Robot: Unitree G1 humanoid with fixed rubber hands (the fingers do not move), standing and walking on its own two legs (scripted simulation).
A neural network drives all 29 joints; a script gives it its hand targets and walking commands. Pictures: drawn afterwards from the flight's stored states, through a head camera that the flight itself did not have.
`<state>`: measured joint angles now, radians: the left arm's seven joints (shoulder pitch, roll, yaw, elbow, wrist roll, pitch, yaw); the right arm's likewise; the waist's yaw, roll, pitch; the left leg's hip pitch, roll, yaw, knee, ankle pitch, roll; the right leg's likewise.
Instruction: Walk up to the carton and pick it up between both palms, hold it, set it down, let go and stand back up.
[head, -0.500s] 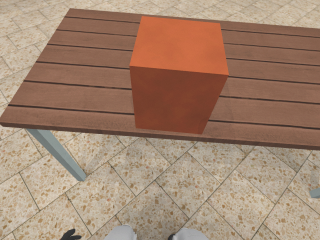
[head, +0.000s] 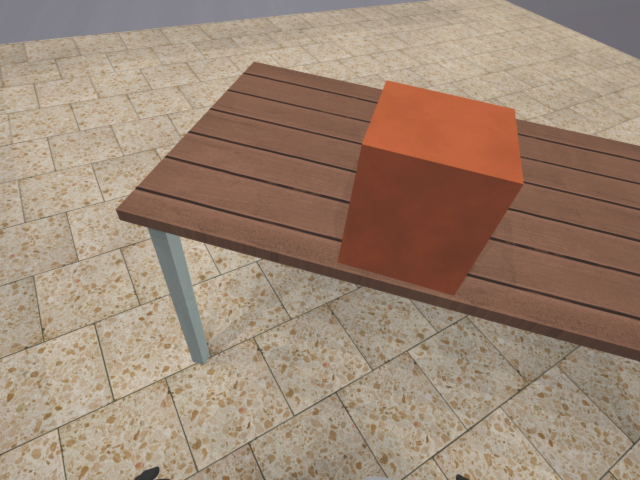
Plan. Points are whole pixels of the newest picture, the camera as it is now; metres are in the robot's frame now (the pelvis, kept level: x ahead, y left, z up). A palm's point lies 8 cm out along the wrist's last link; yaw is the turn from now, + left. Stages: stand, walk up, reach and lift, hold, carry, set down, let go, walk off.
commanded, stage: walk up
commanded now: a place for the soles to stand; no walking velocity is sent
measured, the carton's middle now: (420, 190) +0.55 -0.16 +0.06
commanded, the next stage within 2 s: none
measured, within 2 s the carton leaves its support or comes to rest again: neither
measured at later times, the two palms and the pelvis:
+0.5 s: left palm out of the picture +0.10 +0.18 -0.11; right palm out of the picture +0.08 -0.25 -0.11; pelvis +0.01 -0.03 +0.01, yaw -3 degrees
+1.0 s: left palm out of the picture +0.11 +0.18 -0.11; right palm out of the picture +0.06 -0.26 -0.11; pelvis +0.02 -0.03 +0.01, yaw -7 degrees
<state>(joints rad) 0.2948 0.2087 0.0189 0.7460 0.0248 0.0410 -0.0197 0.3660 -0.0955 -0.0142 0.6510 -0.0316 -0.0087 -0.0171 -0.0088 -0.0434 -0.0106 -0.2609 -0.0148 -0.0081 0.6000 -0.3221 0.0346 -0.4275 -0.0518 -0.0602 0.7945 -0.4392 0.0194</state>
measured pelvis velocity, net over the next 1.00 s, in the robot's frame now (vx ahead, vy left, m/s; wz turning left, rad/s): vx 0.02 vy -0.03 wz -0.13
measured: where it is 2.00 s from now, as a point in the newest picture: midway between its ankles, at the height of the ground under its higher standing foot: outside the picture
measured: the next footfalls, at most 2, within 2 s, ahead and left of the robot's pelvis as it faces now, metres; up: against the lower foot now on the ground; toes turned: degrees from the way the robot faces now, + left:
right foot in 0.22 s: +0.10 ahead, -0.15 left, +0.00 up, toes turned -18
left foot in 1.68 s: +0.24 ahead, +0.03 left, +0.00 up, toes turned -12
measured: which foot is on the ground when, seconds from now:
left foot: down 0.00-1.00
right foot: up 0.00-0.20, down 0.22-1.00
